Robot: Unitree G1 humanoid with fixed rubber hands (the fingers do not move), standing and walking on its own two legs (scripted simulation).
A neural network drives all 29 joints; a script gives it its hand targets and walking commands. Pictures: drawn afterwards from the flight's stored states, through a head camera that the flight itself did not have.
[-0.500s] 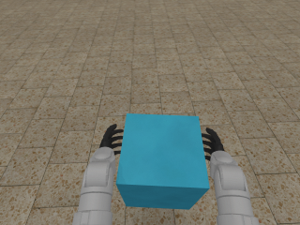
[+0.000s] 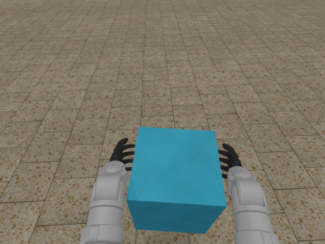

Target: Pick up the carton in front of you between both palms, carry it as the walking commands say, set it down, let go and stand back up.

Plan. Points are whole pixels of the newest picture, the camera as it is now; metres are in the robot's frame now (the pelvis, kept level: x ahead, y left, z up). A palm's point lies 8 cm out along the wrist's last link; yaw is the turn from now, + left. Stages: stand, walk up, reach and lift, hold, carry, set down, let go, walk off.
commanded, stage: carry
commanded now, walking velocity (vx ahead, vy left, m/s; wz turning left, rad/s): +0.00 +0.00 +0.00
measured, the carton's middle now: (173, 182) +0.29 +0.00 -0.05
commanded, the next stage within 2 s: hold in 1.14 s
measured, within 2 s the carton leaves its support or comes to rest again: neither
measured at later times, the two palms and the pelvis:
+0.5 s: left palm (110, 180) +0.25 +0.15 +0.05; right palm (234, 187) +0.24 -0.14 +0.04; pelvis -0.04 +0.01 +0.00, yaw +0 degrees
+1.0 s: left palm (107, 187) +0.23 +0.16 +0.04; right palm (234, 193) +0.23 -0.14 +0.03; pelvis -0.06 +0.01 +0.00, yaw +0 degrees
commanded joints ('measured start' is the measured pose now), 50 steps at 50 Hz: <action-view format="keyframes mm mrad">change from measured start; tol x8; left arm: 1 -426 -959 -538 -28 -255 -31 -253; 15 -506 -978 -561 -25 -277 -32 -265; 21 -374 -974 -524 21 -249 -21 -262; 50 -418 -976 -538 -19 -254 -39 -266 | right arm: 1 -546 885 570 -97 271 -50 258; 15 -499 894 511 -7 234 -48 267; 17 -552 909 569 -93 268 -54 259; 19 -503 928 513 5 252 -40 266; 21 -544 896 584 -105 265 -50 255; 35 -509 902 547 -29 248 -44 257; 50 -534 893 581 -119 249 -52 252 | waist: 1 -2 39 -241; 6 5 -59 -183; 15 6 39 -183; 50 2 3 -243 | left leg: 1 37 128 -95 -73 425 -14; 5 -31 142 -121 -126 209 12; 25 1 108 -97 -134 303 2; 31 -53 134 -147 -164 112 26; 37 -12 114 -112 -137 260 7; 50 -32 136 -141 -169 145 21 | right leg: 1 138 -100 83 -38 335 -18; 13 31 -95 102 -114 137 -15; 24 59 -101 80 -81 237 0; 31 72 -101 103 -103 119 -17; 35 58 -107 102 -100 257 -12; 50 59 -111 110 -108 139 -8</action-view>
